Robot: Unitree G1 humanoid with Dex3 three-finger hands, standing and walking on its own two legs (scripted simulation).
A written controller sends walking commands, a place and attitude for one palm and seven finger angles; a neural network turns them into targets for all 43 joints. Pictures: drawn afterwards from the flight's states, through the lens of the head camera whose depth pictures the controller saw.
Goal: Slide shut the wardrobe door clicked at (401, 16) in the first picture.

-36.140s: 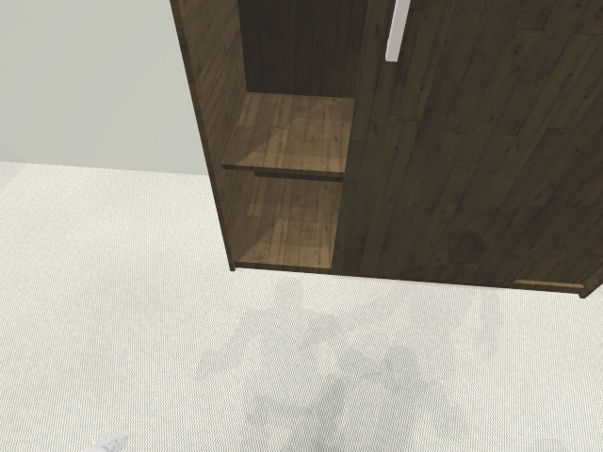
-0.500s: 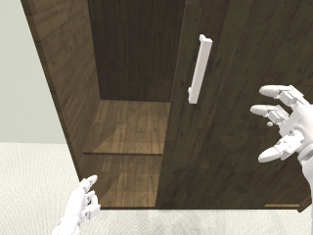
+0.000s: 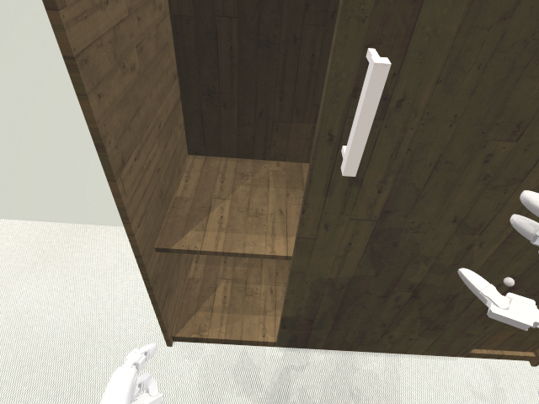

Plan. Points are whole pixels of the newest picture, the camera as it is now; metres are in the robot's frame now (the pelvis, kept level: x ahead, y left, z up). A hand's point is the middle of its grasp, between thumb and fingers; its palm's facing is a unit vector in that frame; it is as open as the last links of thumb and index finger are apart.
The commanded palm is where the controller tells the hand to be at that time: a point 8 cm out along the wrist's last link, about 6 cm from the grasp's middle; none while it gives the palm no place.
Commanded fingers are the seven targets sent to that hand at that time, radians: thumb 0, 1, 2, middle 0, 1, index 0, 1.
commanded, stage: draw the hand back to the body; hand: right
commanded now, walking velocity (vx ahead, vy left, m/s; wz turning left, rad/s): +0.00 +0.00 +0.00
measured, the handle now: (359, 116) +0.48 -0.13 +0.23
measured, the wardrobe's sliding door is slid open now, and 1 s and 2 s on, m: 0.38 0.38 0.38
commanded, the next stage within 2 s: step back with the hand held close in 0.60 s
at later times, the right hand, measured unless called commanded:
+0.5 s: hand (523, 314) +0.18 -0.26 +0.16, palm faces +0.47 +0.81 -0.35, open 7.5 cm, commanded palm +0.14 -0.30 +0.17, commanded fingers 0.00 -0.90 -0.90 0.20 0.30 0.20 0.30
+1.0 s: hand (514, 315) +0.19 -0.26 +0.15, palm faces +0.36 +0.81 -0.46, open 7.4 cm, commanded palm +0.14 -0.31 +0.17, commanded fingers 0.00 -0.90 -0.90 0.20 0.30 0.20 0.30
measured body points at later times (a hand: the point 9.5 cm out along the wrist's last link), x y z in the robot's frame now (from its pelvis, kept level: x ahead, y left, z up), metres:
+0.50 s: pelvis +0.01 +0.00 +0.00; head -0.03 +0.02 +0.45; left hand +0.21 +0.21 -0.07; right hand +0.15 -0.31 +0.18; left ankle -0.02 +0.12 -0.74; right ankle +0.02 -0.10 -0.74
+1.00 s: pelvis -0.01 -0.01 +0.00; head -0.02 +0.00 +0.45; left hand +0.16 +0.23 -0.09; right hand +0.16 -0.31 +0.18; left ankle -0.02 +0.12 -0.74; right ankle +0.02 -0.10 -0.74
